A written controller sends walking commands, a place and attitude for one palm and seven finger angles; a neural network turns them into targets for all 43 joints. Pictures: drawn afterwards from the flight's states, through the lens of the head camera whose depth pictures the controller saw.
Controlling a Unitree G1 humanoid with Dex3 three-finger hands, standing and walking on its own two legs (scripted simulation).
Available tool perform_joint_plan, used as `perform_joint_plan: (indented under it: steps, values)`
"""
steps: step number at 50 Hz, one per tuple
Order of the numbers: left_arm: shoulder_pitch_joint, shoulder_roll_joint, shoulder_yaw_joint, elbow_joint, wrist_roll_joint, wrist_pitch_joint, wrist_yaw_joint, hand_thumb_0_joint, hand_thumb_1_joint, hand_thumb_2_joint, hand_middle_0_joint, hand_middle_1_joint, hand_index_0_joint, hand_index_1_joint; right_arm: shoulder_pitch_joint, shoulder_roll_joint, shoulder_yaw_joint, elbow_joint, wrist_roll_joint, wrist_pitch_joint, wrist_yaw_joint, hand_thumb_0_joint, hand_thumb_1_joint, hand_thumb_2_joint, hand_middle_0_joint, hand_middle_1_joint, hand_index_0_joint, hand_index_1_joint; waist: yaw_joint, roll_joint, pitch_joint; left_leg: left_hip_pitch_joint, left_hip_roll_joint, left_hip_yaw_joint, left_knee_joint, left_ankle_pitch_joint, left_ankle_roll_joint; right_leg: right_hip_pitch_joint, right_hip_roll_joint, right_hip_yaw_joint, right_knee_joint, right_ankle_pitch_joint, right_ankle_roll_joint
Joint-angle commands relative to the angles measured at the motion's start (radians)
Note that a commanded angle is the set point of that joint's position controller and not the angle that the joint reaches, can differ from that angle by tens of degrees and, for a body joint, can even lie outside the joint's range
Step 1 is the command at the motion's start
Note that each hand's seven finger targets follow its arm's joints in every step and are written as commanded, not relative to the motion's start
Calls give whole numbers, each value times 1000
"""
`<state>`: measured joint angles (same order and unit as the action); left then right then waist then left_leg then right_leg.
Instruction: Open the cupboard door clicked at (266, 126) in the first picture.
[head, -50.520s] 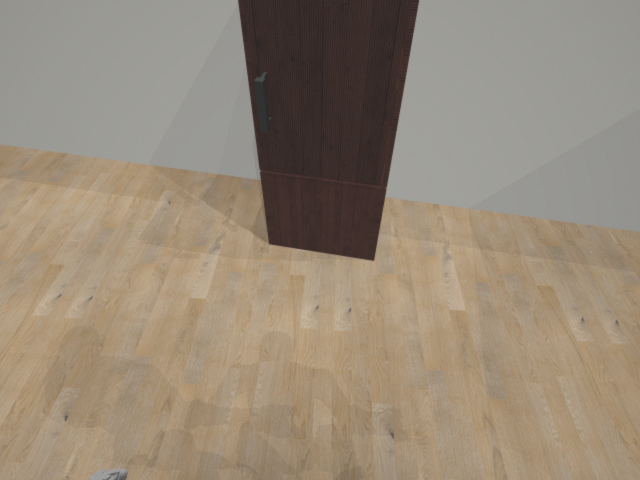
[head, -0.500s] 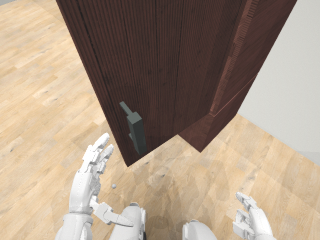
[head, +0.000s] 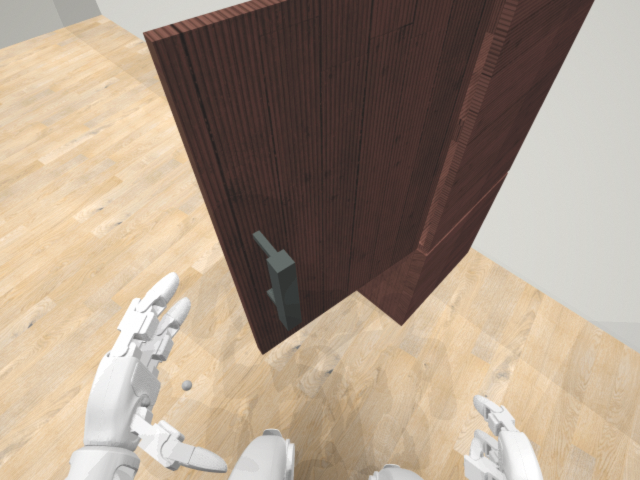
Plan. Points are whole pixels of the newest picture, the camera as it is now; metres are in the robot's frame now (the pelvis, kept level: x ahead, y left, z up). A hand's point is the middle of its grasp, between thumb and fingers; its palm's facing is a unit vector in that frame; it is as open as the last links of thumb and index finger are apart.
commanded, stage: draw the hand back to the body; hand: left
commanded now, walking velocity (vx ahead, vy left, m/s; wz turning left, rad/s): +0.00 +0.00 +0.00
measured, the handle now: (276, 282) +0.37 +0.09 +0.02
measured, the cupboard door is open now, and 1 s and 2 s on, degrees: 81 81 81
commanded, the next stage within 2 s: step back with the hand held close in 1.28 s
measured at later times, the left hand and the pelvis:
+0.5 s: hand (73, 358) +0.21 +0.23 +0.15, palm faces +0.24 -0.90 -0.36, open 13.9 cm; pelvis +0.02 +0.02 +0.07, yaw +0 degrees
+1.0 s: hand out of the picture +0.23 +0.28 +0.26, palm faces +0.46 -0.79 -0.41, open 8.2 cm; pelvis +0.04 +0.01 +0.10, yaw -1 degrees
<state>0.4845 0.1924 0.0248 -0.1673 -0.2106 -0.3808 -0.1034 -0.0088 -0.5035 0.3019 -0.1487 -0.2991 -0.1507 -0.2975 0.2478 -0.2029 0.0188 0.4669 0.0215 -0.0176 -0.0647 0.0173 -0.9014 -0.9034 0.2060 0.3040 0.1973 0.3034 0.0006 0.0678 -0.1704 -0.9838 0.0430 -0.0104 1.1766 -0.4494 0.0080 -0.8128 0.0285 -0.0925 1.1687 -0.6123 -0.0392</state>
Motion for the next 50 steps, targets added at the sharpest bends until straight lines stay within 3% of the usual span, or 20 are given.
perform_joint_plan:
  steps: [1,5,10,11,12,13,15,18,19,20,24,25,30,33,34,37,40,44,48,50]
  values:
    - [-26,105,69,-224,-26,-57,-32,0,-500,300,-150,-300,-150,-300,-61,-128,-50,-170,2,-71,-16,0,-900,-900,200,300,200,300,-17,-50,-148,315,-33,-34,-197,107,20,42,11,57,-279,233,29]
    - [13,137,113,-262,-49,-42,-50,0,-500,300,-150,-300,-150,-300,-67,-126,-46,-182,9,-81,-18,0,-900,-900,200,300,200,300,4,2,-130,373,-34,-35,-251,118,18,84,14,46,-312,236,24]
    - [43,155,151,-281,-76,2,-71,0,-325,375,-156,-300,-156,-300,-73,-127,-40,-186,21,-92,-18,0,-900,-900,200,300,200,300,7,2,-83,419,-33,-40,-306,127,16,130,19,34,-356,256,25]
    - [49,302,172,-317,75,83,53,0,-290,390,-158,-300,-158,-300,-81,-131,-40,-209,17,-63,-48,0,-900,-900,200,300,200,300,57,15,-112,472,-23,-17,-368,119,20,158,-16,107,-435,252,10]
    - [58,220,125,-358,88,132,112,0,-255,405,-159,-300,-159,-300,-74,-112,-28,-223,16,-53,-59,0,-900,-900,200,300,200,300,23,30,-71,499,-24,-14,-387,112,22,159,-22,96,-463,237,14]
    - [79,196,103,-346,113,172,153,0,-220,420,-160,-300,-160,-300,-62,-112,-24,-213,15,-44,-63,0,-900,-900,200,300,200,300,21,29,-36,519,-19,-17,-407,101,22,172,-22,83,-477,231,15]
    - [70,205,103,-363,139,221,203,0,-150,450,-162,-300,-162,-300,-71,-117,-18,-205,10,-38,-70,0,-900,-900,200,300,200,300,14,-18,-15,551,-15,-19,-435,109,27,206,-20,76,-513,239,19]
    - [45,235,133,-396,156,252,244,0,-45,495,-166,-300,-166,-300,-79,-123,-8,-192,5,-46,-76,0,-900,-900,200,300,200,300,19,-7,-6,619,-13,-22,-489,148,26,272,-21,64,-552,282,18]
    - [37,260,161,-396,158,260,254,0,-10,510,-168,-300,-168,-300,-83,-127,-6,-182,2,-52,-77,0,-900,-900,200,300,200,300,24,-22,0,632,-14,-22,-506,159,27,299,-20,63,-572,290,18]
    - [34,246,155,-380,159,268,259,0,25,525,-169,-300,-169,-300,-89,-125,-2,-176,3,-56,-78,0,-900,-900,200,300,200,300,21,-38,23,645,-13,-21,-524,161,27,312,-23,60,-586,292,20]
    - [-9,273,200,-382,166,274,272,0,165,585,-174,-300,-174,-300,-108,-133,-1,-144,2,-77,-74,0,-900,-900,200,300,200,300,31,-23,43,722,-10,-24,-593,182,24,379,-24,60,-648,314,20]
    - [-8,248,184,-389,166,274,270,0,200,600,-175,-300,-175,-300,-111,-128,2,-137,2,-83,-71,0,-900,-900,200,300,200,300,28,10,47,744,-11,-23,-609,202,22,397,-26,57,-650,333,19]
    - [17,273,249,-391,159,273,265,0,375,675,-181,-300,-181,-300,-134,-130,-2,-103,-2,-102,-56,0,-900,-900,200,300,200,300,44,-41,71,801,-8,-14,-671,297,19,497,-25,51,-705,424,21]
    - [-20,296,292,-426,159,265,261,0,480,720,-185,-300,-185,-300,-140,-131,-6,-83,-4,-108,-48,0,-900,-900,200,300,200,300,45,0,70,845,-8,-5,-699,337,16,530,-26,54,-737,458,22]
    - [-13,314,317,-409,155,265,262,0,515,735,-186,-300,-186,-300,-144,-133,-8,-73,-6,-109,-46,0,-900,-900,200,300,200,300,50,-33,80,843,-9,-4,-704,345,17,550,-24,54,-752,472,21]
    - [-37,313,341,-431,151,260,256,0,620,780,-190,-300,-190,-300,-150,-130,-11,-63,-6,-110,-39,0,-900,-900,200,300,200,300,49,4,93,875,-7,5,-726,367,14,565,-24,57,-772,490,24]
    - [-54,331,381,-435,145,256,256,0,725,825,-194,-300,-194,-300,-160,-132,-18,-52,-7,-114,-36,0,-900,-900,200,300,200,300,52,-17,92,894,-8,15,-736,394,17,593,-24,61,-791,525,26]
    - [-94,370,441,-442,143,243,257,0,865,885,-199,-300,-199,-300,-168,-134,-24,-32,-8,-119,-30,0,-900,-900,200,300,200,300,61,7,92,910,-10,20,-750,403,15,618,-23,63,-815,532,23]
    - [-63,293,386,-375,136,248,240,0,900,900,-200,-300,-200,-300,-166,-136,-32,-28,-7,-112,-22,0,-900,-900,200,300,200,300,51,-26,126,925,-7,25,-766,402,18,606,-22,61,-825,532,32]
    - [-59,295,382,-362,132,253,236,0,900,900,-200,-300,-200,-300,-173,-141,-36,-30,-8,-106,-20,0,-900,-900,200,300,200,300,53,-67,137,919,-8,29,-770,397,22,615,-24,63,-833,540,35]
